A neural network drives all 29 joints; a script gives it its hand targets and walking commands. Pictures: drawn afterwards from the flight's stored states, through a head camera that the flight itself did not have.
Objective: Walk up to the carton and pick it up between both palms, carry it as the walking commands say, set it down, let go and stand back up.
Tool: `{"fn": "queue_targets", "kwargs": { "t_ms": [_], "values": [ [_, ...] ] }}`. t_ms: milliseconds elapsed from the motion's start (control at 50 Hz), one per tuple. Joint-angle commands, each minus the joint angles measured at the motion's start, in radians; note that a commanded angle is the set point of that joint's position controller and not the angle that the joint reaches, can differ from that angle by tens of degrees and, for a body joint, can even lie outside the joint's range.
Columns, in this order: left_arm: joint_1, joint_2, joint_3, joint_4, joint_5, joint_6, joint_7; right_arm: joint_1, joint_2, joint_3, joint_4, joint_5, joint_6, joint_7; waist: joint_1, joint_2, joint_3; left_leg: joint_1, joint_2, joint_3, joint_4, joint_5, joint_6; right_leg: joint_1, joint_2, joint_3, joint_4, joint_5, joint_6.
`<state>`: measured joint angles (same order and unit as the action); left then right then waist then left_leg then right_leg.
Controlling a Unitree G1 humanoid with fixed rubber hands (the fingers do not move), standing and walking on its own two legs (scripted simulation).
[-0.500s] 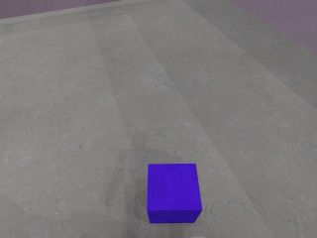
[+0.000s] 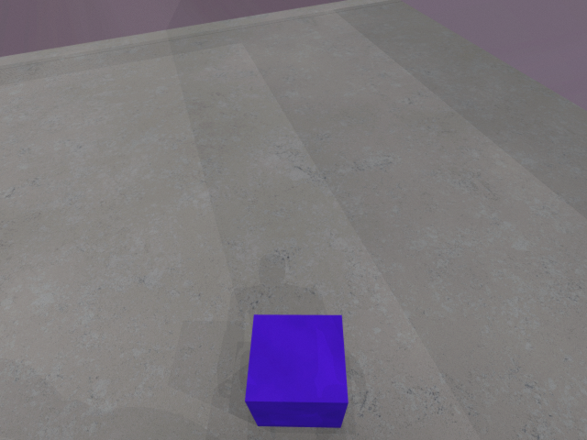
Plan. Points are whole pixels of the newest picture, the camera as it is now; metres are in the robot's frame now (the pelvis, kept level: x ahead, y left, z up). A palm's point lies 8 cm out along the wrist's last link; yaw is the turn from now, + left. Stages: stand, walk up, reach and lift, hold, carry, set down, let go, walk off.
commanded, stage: walk up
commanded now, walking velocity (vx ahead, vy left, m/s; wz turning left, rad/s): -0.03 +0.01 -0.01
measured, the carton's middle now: (298, 372) +0.42 +0.04 -0.63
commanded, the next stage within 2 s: stand in 0.74 s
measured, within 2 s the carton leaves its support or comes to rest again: neither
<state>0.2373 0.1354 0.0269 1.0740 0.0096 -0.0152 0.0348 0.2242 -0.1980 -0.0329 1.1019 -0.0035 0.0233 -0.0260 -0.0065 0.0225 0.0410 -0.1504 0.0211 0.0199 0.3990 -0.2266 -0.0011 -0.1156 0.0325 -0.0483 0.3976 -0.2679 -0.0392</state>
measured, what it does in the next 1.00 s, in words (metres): steps on the spot: left foot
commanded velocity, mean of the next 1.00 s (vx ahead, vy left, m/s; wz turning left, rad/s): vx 0.00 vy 0.03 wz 0.00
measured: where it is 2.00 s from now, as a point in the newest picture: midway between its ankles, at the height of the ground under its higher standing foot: outside the picture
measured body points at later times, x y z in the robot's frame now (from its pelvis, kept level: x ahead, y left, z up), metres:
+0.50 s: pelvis -0.02 +0.07 +0.00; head -0.01 +0.08 +0.45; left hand -0.05 +0.32 -0.16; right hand +0.02 -0.18 -0.15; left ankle +0.00 +0.22 -0.74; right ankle -0.03 -0.08 -0.74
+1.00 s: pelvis +0.00 +0.07 +0.00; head +0.02 +0.08 +0.45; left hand -0.01 +0.30 -0.16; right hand -0.01 -0.15 -0.15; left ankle +0.00 +0.22 -0.74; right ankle -0.02 -0.05 -0.74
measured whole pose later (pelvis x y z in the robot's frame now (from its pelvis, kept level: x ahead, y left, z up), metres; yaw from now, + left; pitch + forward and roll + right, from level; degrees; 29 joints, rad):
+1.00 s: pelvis +0.00 +0.07 +0.00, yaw +1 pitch +0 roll +0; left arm 0.31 0.16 0.03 1.11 0.01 -0.02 0.03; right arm 0.27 -0.16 0.00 1.13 -0.01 -0.01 -0.03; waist -0.01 -0.01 0.04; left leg -0.17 0.05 0.02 0.37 -0.18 -0.04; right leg -0.13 -0.03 -0.06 0.36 -0.22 0.01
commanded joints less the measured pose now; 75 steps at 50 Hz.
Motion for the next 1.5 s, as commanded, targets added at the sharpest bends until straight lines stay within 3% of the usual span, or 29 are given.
{"fn": "queue_targets", "kwargs": {
  "t_ms": [0, 60, 100, 120, 140, 160, 220, 280, 300, 340, 360, 380, 400, 420, 440, 460, 520, 560, 600, 660, 800, 820, 880, 1060, 1120, 1200, 1240, 1400, 1480],
  "values": [
    [0.082, 0.086, 0.001, 0.014, -0.001, 0.000, 0.009, 0.048, -0.096, -0.027, -0.005, 0.005, -0.004, -0.014, 0.024, 0.083, 0.040, 0.076, 0.119, -0.068, -0.057, 0.298, 0.023, -0.086, -0.139, 0.101, -0.085, 0.235, 0.013],
    [0.054, 0.124, 0.011, 0.001, -0.001, 0.003, 0.008, 0.086, -0.041, -0.008, 0.001, -0.004, -0.013, -0.019, 0.023, 0.047, -0.007, 0.020, 0.092, -0.054, -0.080, 0.248, 0.015, 0.040, -0.149, 0.080, -0.060, 0.276, 0.012],
    [0.111, 0.187, 0.030, 0.014, 0.012, 0.000, 0.017, 0.048, -0.092, -0.027, -0.010, -0.006, 0.003, -0.015, 0.058, 0.058, 0.021, -0.075, 0.048, -0.020, 0.002, 0.155, -0.008, 0.055, -0.243, 0.194, -0.080, 0.241, -0.016],
    [0.187, 0.266, 0.054, 0.022, 0.009, 0.008, 0.032, 0.012, -0.119, -0.038, -0.033, -0.008, 0.018, -0.009, 0.106, -0.011, 0.025, -0.244, -0.003, 0.031, 0.163, -0.021, -0.045, 0.147, -0.380, 0.355, -0.108, 0.285, -0.092],
    [0.204, 0.267, 0.052, 0.026, 0.012, 0.011, 0.040, 0.004, -0.101, -0.033, -0.058, -0.015, 0.028, -0.008, 0.112, -0.099, 0.005, -0.311, 0.006, 0.018, 0.387, -0.250, -0.051, 0.141, -0.475, 0.411, -0.108, 0.347, -0.168],
    [0.174, 0.255, 0.049, 0.019, 0.016, 0.009, 0.041, 0.007, -0.094, -0.031, -0.078, -0.020, 0.036, -0.006, 0.097, -0.141, 0.031, -0.356, 0.023, -0.038, 0.532, -0.302, -0.044, 0.073, -0.511, 0.412, -0.105, 0.425, -0.210],
    [0.057, 0.183, 0.036, -0.025, 0.009, 0.007, 0.032, 0.057, -0.071, -0.032, -0.074, -0.012, 0.033, 0.007, 0.032, -0.191, 0.054, -0.290, 0.039, -0.045, 0.576, -0.219, -0.036, -0.082, -0.393, 0.222, -0.109, 0.301, -0.145],
    [0.076, 0.177, 0.031, -0.016, 0.023, 0.015, 0.018, 0.021, -0.052, -0.029, -0.088, -0.015, 0.041, 0.027, 0.028, -0.232, 0.039, -0.228, 0.021, -0.015, 0.420, -0.151, -0.031, -0.102, -0.298, 0.141, -0.168, 0.114, -0.087],
    [0.058, 0.146, 0.023, -0.003, 0.023, 0.019, 0.013, 0.039, -0.024, -0.007, -0.084, -0.007, 0.018, 0.027, -0.009, -0.306, 0.006, -0.099, 0.017, -0.012, 0.267, -0.140, -0.012, -0.131, -0.175, 0.058, -0.142, 0.101, -0.064],
    [0.106, 0.158, 0.027, 0.029, 0.007, 0.024, 0.006, 0.048, -0.028, -0.006, -0.069, 0.005, -0.004, 0.010, -0.012, -0.190, -0.020, 0.024, -0.013, 0.055, -0.009, 0.079, -0.024, -0.126, -0.148, 0.037, -0.070, 0.131, -0.029],
    [0.140, 0.151, 0.018, 0.049, 0.005, 0.026, 0.000, 0.077, -0.068, -0.014, -0.049, 0.004, -0.011, 0.003, -0.010, -0.125, -0.036, 0.100, 0.011, 0.058, -0.063, 0.138, -0.027, -0.144, -0.146, 0.039, -0.045, 0.111, -0.015],
    [0.151, 0.126, 0.011, 0.042, 0.007, 0.026, -0.001, 0.121, -0.089, -0.022, -0.032, -0.007, -0.016, -0.003, -0.024, 0.016, -0.034, 0.142, 0.087, -0.015, -0.073, 0.163, -0.016, -0.201, -0.135, 0.044, -0.001, 0.053, -0.003],
    [0.141, 0.112, 0.008, 0.016, 0.006, 0.029, -0.004, 0.150, -0.158, -0.030, -0.029, -0.017, -0.020, -0.008, -0.010, 0.155, -0.024, 0.078, 0.224, -0.177, -0.123, 0.240, 0.009, -0.213, -0.075, -0.006, 0.077, -0.056, 0.032],
    [0.138, 0.103, 0.009, 0.014, 0.005, 0.038, -0.003, 0.124, -0.169, -0.031, -0.032, -0.016, -0.020, -0.006, 0.007, 0.208, 0.020, -0.026, 0.282, -0.232, -0.181, 0.163, 0.040, -0.200, -0.069, 0.022, 0.132, -0.137, 0.049],
    [0.137, 0.113, 0.017, 0.019, 0.003, 0.047, -0.010, 0.107, -0.150, -0.020, -0.041, -0.020, -0.017, -0.004, 0.008, 0.140, 0.026, -0.085, 0.299, -0.228, -0.202, 0.066, 0.055, -0.193, -0.066, 0.036, 0.229, -0.158, 0.061],
    [0.154, 0.109, 0.015, 0.024, 0.000, 0.043, -0.005, 0.019, -0.156, -0.019, -0.049, -0.008, -0.017, -0.004, 0.007, 0.190, 0.056, -0.142, 0.272, -0.184, -0.220, -0.058, 0.070, -0.127, -0.076, 0.031, 0.200, -0.112, 0.066],
    [0.161, 0.106, 0.004, 0.056, 0.013, 0.027, -0.011, 0.000, -0.087, -0.002, -0.045, -0.002, -0.023, -0.005, 0.012, 0.147, 0.063, -0.108, 0.160, -0.112, -0.184, -0.017, 0.026, -0.089, -0.075, 0.003, 0.046, 0.006, 0.057],
    [0.190, 0.102, 0.009, 0.061, 0.017, 0.017, -0.008, 0.041, -0.078, 0.002, -0.025, -0.002, -0.022, -0.010, 0.013, 0.102, 0.013, -0.082, 0.151, -0.107, -0.150, -0.026, 0.022, -0.038, -0.092, -0.005, -0.031, 0.066, 0.052],
    [0.163, 0.109, 0.010, 0.053, 0.014, 0.010, -0.003, 0.045, -0.070, 0.004, -0.025, 0.001, -0.025, -0.004, -0.002, 0.078, -0.005, -0.103, 0.137, -0.114, -0.117, -0.028, 0.017, -0.001, -0.133, 0.047, -0.077, 0.060, 0.034],
    [0.127, 0.129, 0.011, 0.051, 0.012, 0.010, -0.002, 0.060, -0.039, 0.013, -0.003, -0.001, -0.026, -0.002, -0.004, -0.100, 0.042, -0.068, 0.082, -0.059, -0.078, 0.052, -0.008, -0.058, -0.151, 0.088, -0.151, 0.029, 0.023],
    [0.142, 0.108, 0.009, 0.028, 0.003, 0.001, -0.003, 0.079, -0.059, 0.011, 0.004, -0.011, -0.031, -0.002, -0.001, -0.039, 0.053, -0.053, 0.100, -0.062, -0.107, 0.068, -0.009, -0.064, -0.119, 0.047, -0.104, 0.056, 0.028],
    [0.148, 0.099, 0.005, 0.025, 0.003, 0.001, -0.001, 0.081, -0.061, 0.011, 0.004, -0.011, -0.032, -0.001, -0.005, 0.007, 0.040, -0.051, 0.103, -0.067, -0.111, 0.059, -0.004, -0.058, -0.118, 0.050, -0.102, 0.068, 0.027],
    [0.155, 0.104, 0.010, 0.019, -0.004, -0.010, -0.001, 0.091, -0.044, 0.015, 0.013, -0.011, -0.038, -0.004, 0.001, 0.026, -0.009, -0.042, 0.106, -0.062, -0.095, 0.148, -0.005, -0.003, -0.129, 0.042, -0.087, 0.134, 0.021],
    [0.161, 0.100, 0.007, 0.031, -0.001, -0.009, 0.003, 0.091, -0.054, 0.018, 0.020, -0.008, -0.036, -0.008, -0.007, 0.004, 0.024, -0.037, 0.094, -0.048, -0.080, 0.157, -0.008, -0.009, -0.134, 0.047, -0.098, 0.190, 0.019],
    [0.157, 0.103, 0.006, 0.034, -0.003, -0.011, 0.003, 0.099, -0.058, 0.016, 0.028, -0.009, -0.037, -0.010, -0.004, -0.039, 0.010, -0.008, 0.097, -0.039, -0.070, 0.176, -0.014, -0.011, -0.141, 0.047, -0.092, 0.221, 0.015],
    [0.158, 0.100, 0.013, 0.032, -0.002, -0.014, 0.005, 0.097, -0.050, 0.011, 0.028, -0.008, -0.032, -0.013, -0.010, -0.022, 0.015, -0.026, 0.092, -0.020, -0.059, 0.160, -0.021, 0.004, -0.141, 0.052, -0.095, 0.220, 0.013],
    [0.138, 0.107, 0.010, 0.034, -0.002, -0.009, 0.008, 0.103, -0.051, 0.013, 0.030, -0.004, -0.033, -0.012, -0.011, -0.065, 0.021, -0.012, 0.093, -0.025, -0.056, 0.171, -0.020, -0.001, -0.142, 0.045, -0.097, 0.246, 0.016],
    [0.146, 0.121, 0.019, 0.033, -0.006, -0.014, 0.008, 0.087, -0.064, 0.011, 0.033, -0.003, -0.036, -0.017, -0.008, -0.001, 0.024, -0.017, 0.095, -0.008, -0.051, 0.164, -0.023, 0.003, -0.141, 0.058, -0.086, 0.234, 0.012],
    [0.137, 0.115, 0.016, 0.030, -0.008, -0.011, 0.006, 0.083, -0.066, 0.016, 0.022, -0.007, -0.036, -0.016, -0.001, -0.027, 0.020, -0.026, 0.099, -0.020, -0.054, 0.174, -0.023, 0.007, -0.137, 0.040, -0.074, 0.243, 0.014]
  ]
}}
